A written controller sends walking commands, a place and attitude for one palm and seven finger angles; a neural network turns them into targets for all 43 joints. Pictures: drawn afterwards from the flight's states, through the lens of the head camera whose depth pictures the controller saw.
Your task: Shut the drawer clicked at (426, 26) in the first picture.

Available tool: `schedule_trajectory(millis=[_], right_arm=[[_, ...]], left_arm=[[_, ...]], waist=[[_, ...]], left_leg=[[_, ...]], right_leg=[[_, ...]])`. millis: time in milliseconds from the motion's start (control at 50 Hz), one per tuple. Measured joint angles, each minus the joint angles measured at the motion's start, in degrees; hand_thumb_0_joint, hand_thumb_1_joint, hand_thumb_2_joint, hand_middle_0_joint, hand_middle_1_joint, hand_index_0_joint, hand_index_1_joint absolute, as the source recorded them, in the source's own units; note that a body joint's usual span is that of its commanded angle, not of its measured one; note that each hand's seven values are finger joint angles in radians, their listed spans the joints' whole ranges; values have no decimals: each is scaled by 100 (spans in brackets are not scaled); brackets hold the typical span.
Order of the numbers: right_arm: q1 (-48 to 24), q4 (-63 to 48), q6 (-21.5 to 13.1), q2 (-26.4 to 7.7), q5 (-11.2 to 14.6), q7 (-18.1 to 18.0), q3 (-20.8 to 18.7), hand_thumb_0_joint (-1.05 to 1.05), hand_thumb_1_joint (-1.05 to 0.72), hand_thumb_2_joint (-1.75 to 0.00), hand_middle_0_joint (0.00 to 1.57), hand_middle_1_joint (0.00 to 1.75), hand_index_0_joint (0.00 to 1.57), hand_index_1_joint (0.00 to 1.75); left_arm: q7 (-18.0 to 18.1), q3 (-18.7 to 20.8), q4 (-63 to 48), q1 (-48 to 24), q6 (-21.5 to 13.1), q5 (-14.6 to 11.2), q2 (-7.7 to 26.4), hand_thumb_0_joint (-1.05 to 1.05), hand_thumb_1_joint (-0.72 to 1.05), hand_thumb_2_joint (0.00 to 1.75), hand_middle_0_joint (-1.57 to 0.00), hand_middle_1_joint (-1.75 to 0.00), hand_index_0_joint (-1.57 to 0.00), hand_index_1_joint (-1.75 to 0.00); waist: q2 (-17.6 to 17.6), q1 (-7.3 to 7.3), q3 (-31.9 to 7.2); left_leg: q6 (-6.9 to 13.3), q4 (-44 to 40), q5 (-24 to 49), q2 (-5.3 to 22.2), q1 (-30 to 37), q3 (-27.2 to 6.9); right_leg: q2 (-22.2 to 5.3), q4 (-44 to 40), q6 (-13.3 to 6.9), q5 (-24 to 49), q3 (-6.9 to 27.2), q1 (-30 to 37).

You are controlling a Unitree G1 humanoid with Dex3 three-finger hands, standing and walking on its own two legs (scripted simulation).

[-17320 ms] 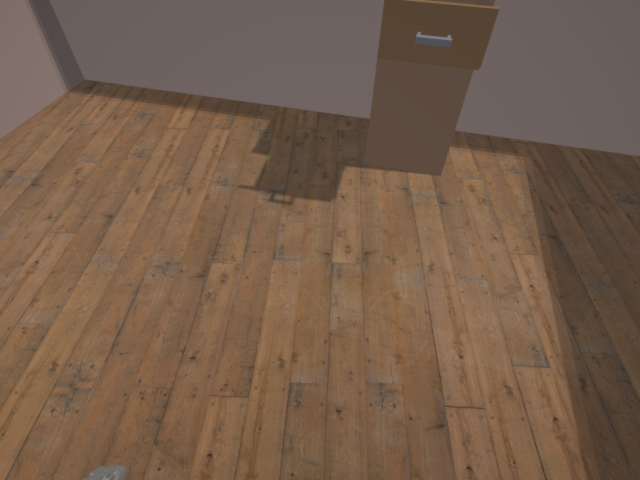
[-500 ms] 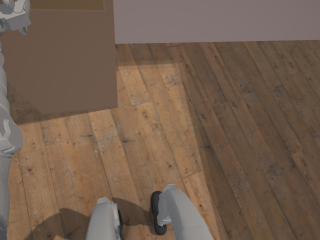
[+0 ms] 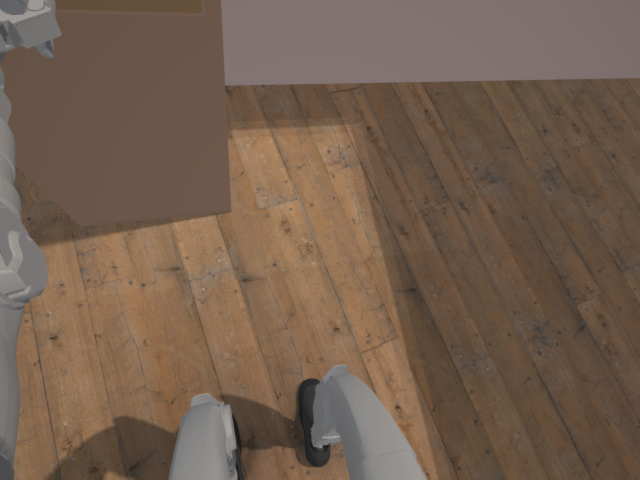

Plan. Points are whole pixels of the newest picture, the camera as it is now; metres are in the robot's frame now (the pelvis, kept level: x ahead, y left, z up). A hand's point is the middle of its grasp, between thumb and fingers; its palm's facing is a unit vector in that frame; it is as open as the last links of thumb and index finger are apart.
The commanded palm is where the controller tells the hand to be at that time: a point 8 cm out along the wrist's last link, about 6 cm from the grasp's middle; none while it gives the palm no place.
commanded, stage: pull the fist back off the drawer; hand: left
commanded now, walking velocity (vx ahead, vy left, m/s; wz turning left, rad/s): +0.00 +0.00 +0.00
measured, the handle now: out of the picture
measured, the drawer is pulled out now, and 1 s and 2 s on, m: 0.00 0.00 0.00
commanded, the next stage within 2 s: draw the hand back to the body in 0.46 s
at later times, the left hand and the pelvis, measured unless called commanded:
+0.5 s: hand (40, 19) +0.59 +0.19 +0.09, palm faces +0.04 -1.00 -0.02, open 3.2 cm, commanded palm +0.56 +0.22 +0.10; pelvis +0.03 +0.00 +0.02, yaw -2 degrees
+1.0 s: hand out of the picture +0.46 +0.20 +0.15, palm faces +0.04 -1.00 -0.05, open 3.3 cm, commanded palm +0.42 +0.25 +0.17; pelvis +0.08 +0.00 +0.07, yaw +0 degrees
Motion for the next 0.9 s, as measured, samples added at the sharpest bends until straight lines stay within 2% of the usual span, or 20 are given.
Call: schedule_trajectory(millis=[120, 240, 400, 520, 600, 680, 760, 840, 900], right_arm=[[14, -99, 110, 13, 7, 49, -3, 0, -90, -90, 21, 30, 20, 30], [17, -186, 249, 36, 37, 95, -32, 0, -90, -90, 21, 30, 20, 30], [14, -323, 481, 55, 114, 149, -120, 0, -90, -90, 21, 30, 20, 30], [-14, -332, 599, 54, 149, 145, -198, 0, -90, -90, 21, 30, 20, 30], [-46, -311, 679, 54, 149, 146, -278, 0, -90, -90, 21, 30, 20, 30], [-45, -398, 824, 67, 225, 191, -414, 0, -90, -90, 20, 30, 20, 30], [-58, -496, 862, 115, 387, 209, -490, 0, -90, -90, 20, 30, 20, 30], [-180, -562, 726, 162, 489, 166, -524, 1, -90, -90, 20, 30, 20, 30], [-357, -540, 578, 177, 539, 113, -539, 1, -90, -90, 20, 30, 20, 30]], left_arm=[[-79, 153, -30, 51, 1, 68, 40, 2, 61, 94, -140, -160, -139, -160], [-168, 338, -251, 326, -24, 16, -10, 1, 64, 92, -140, -160, -139, -160], [-201, 707, -880, 1206, -122, -238, -363, 1, 76, 89, -140, -160, -139, -160], [-184, 737, -1104, 1664, -267, -367, -624, 1, 85, 90, -140, -160, -139, -160], [-191, 620, -1230, 1855, -366, -459, -801, 2, 87, 90, -140, -160, -139, -160], [-241, 568, -2197, 2714, -343, -676, -1194, 2, 89, 90, -140, -160, -139, -160], [-255, 368, -3186, 3818, -146, -971, -1661, 2, 89, 90, -140, -160, -139, -160], [-108, 108, -4146, 4838, -12, -1153, -2030, 2, 89, 90, -140, -160, -139, -160], [-25, -149, -4646, 5329, 24, -1260, -2225, 2, 89, 90, -140, -160, -139, -160]], waist=[[7, 8, 29], [7, 55, 49], [10, 197, 35], [3, 335, -13], [-5, 434, -65], [19, 603, -160], [28, 817, -242], [40, 1003, -276], [45, 1158, -261]], left_leg=[[-10, 30, -22, 31, 14, 3], [-12, -15, -50, 77, 132, 59], [5, -303, -102, 143, 619, 241], [14, -543, -154, 122, 1019, 324], [12, -659, -199, 93, 1229, 336], [5, -940, -211, 100, 1628, 422], [8, -1404, -136, 81, 2276, 497], [-16, -1803, -58, 36, 2909, 487], [-29, -2005, -32, -15, 3299, 436]], right_leg=[[32, 23, -14, -10, 8, 5], [80, -21, -13, -8, 67, 86], [162, -272, 25, -3, 245, 468], [158, -448, 59, -67, 326, 814], [138, -528, 74, -134, 339, 1010], [166, -776, 102, -134, 425, 1358], [190, -1198, 116, -71, 514, 1959], [181, -1540, 113, -16, 527, 2573], [145, -1693, 119, -27, 487, 2969]])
